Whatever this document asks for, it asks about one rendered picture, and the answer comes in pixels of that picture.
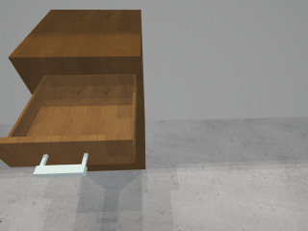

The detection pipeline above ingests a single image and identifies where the drawer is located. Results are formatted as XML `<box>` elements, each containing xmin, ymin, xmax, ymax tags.
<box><xmin>0</xmin><ymin>74</ymin><xmax>138</xmax><ymax>167</ymax></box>

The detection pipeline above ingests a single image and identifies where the cabinet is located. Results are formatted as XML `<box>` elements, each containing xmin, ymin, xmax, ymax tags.
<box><xmin>8</xmin><ymin>10</ymin><xmax>145</xmax><ymax>171</ymax></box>

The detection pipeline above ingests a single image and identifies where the handle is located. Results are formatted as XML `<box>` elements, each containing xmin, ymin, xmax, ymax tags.
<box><xmin>33</xmin><ymin>153</ymin><xmax>89</xmax><ymax>178</ymax></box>

